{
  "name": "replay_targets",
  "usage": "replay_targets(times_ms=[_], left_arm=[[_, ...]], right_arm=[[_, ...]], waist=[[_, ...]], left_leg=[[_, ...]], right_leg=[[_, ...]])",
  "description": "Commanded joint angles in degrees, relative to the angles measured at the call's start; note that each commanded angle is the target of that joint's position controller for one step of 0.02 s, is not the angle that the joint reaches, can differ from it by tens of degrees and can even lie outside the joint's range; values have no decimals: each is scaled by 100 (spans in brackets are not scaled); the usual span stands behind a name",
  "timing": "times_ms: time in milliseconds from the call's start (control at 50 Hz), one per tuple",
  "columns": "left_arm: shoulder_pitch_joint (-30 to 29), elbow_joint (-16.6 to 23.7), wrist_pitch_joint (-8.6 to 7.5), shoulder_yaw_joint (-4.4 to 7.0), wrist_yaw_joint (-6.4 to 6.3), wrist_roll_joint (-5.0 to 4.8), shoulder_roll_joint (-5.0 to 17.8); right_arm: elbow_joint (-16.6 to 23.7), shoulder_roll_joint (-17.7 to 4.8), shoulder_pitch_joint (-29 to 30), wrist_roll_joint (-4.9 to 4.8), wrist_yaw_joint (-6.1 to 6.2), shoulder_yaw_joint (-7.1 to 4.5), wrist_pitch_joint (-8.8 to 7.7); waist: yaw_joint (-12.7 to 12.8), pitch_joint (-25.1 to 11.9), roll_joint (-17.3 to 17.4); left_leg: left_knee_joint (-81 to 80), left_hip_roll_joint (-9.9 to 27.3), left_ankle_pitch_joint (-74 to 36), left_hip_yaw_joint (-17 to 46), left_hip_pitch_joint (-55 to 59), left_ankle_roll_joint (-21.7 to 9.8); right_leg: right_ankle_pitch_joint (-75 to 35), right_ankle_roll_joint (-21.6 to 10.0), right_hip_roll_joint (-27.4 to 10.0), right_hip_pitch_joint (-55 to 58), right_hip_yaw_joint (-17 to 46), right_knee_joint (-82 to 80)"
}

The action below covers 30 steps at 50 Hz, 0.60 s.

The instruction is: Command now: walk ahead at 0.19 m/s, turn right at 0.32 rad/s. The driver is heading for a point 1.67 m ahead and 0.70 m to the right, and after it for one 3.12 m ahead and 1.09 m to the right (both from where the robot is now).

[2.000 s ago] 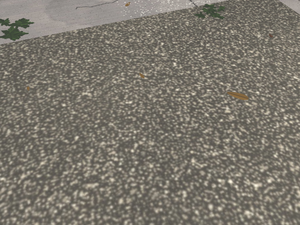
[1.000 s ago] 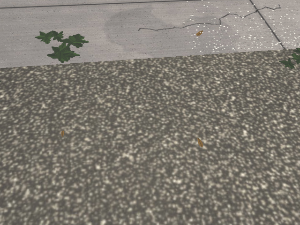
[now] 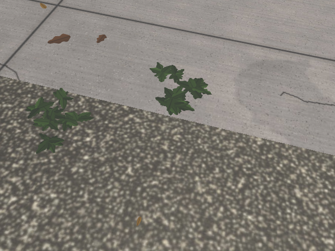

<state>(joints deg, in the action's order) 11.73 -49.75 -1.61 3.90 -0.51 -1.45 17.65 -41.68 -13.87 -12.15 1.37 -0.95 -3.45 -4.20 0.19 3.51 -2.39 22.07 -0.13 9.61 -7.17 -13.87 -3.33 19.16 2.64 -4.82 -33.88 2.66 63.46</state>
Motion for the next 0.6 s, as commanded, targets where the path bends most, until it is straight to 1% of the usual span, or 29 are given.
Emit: replay_targets(times_ms=[20,60,100,140,180,220,240,260,280,300,320,340,360,380,400,420,440,460,500,540,580,600], left_arm=[[489,265,98,68,-39,70,165],[194,419,92,39,41,100,97],[-93,603,105,30,131,109,85],[-324,782,159,59,204,80,149],[-536,950,225,105,254,57,252],[-665,1073,244,130,291,53,287],[-640,1099,224,137,307,46,269],[-429,1052,192,159,315,37,245],[53,893,153,245,290,27,332],[942,633,123,466,212,-10,806],[1320,632,57,668,131,-17,1693],[1384,792,-76,534,195,67,1402],[1210,845,-175,405,206,77,985],[988,910,-212,333,190,21,718],[673,961,-195,275,173,-21,556],[461,1043,-191,213,125,3,432],[404,1110,-188,210,85,41,480],[430,1138,-194,240,47,52,597],[564,1134,-198,296,-29,34,788],[699,1104,-179,319,-81,12,839],[833,1076,-155,323,-93,9,831],[918,1056,-144,327,-89,4,830]], right_arm=[[320,-743,513,21,161,-201,-117],[247,-805,497,-11,266,-219,-34],[154,-911,410,-48,321,-252,49],[56,-1038,294,-114,308,-306,118],[-25,-1134,219,-182,279,-355,156],[-86,-1190,168,-249,266,-394,177],[-111,-1219,163,-277,265,-410,190],[-119,-1245,246,-303,266,-420,207],[-123,-1188,300,-313,266,-409,214],[-73,-942,299,-241,260,-337,201],[383,-511,497,-80,236,-185,94],[461,-624,870,-164,154,-160,-109],[497,-870,1032,-347,34,-216,-255],[428,-866,990,-318,-3,-206,-320],[366,-906,1004,-182,10,-237,-336],[319,-943,968,-103,23,-274,-309],[307,-890,939,-96,14,-274,-270],[299,-797,944,-90,11,-257,-237],[343,-606,1151,-95,23,-190,-183],[403,-454,1434,-116,4,-117,-173],[468,-446,1690,-164,-42,-93,-188],[508,-477,1807,-185,-62,-94,-201]], waist=[[286,-592,848],[162,-599,830],[25,-616,777],[-82,-641,742],[-138,-485,738],[-160,-288,727],[-127,-258,710],[31,-333,641],[266,-578,501],[567,-1025,-86],[470,-1067,-1664],[676,-1508,-1277],[641,-1176,-881],[470,-1017,-402],[281,-733,-48],[137,-665,-74],[64,-637,-114],[42,-630,-49],[75,-516,9],[190,-405,-139],[310,-321,-329],[370,-294,-358]], left_leg=[[-875,1479,-3432,224,112,-920],[-849,1418,-3133,-59,259,-862],[-773,1545,-2994,-111,502,-867],[-744,1784,-2238,-7,772,-864],[-756,2021,-1232,177,992,-831],[-628,2158,-687,295,1229,-748],[-453,2162,-725,276,1313,-671],[-84,2043,-1057,104,1247,-539],[688,1745,-1572,-214,976,-352],[2270,1279,-1668,-587,237,-22],[4452,149,1111,-607,-2403,550],[5358,-226,2549,836,-3579,516],[5438,86,2231,1137,-3976,328],[5051,325,1736,1179,-3781,205],[4516,478,1378,1134,-3494,202],[4085,581,1072,1120,-3050,223],[3820,534,858,1062,-2764,284],[3524,441,648,972,-2620,364],[2705,294,142,894,-2444,514],[1893,147,-476,888,-2201,590],[1306,34,-889,896,-1964,617],[1127,-6,-979,902,-1865,617]], right_leg=[[-819,96,-123,317,-4,-536],[-1341,67,-119,415,-148,-1222],[-1517,19,-92,443,-246,-1702],[-1314,-105,-117,389,-282,-1957],[-754,-277,-137,204,-306,-2076],[-184,-460,-111,34,-411,-2211],[-24,-559,-41,112,-540,-2364],[-108,-684,133,537,-766,-2725],[-384,-844,457,1415,-997,-3156],[-717,-1176,347,2740,-388,-3444],[-825,-2273,-1049,4273,2667,-4104],[-306,-2747,-1521,4874,4120,-4891],[-483,-2541,-1503,4817,3548,-4851],[-678,-2257,-1265,4418,2900,-4703],[-1175,-2045,-1096,3851,2393,-4710],[-1581,-1911,-932,3418,2023,-4810],[-1868,-1873,-828,3167,1886,-4898],[-2173,-1860,-731,3038,1707,-4946],[-2319,-1763,-538,2800,1373,-5013],[-2114,-1625,-365,2593,1178,-5005],[-1821,-1535,-305,2455,1174,-4957],[-1714,-1507,-321,2428,1238,-4913]])
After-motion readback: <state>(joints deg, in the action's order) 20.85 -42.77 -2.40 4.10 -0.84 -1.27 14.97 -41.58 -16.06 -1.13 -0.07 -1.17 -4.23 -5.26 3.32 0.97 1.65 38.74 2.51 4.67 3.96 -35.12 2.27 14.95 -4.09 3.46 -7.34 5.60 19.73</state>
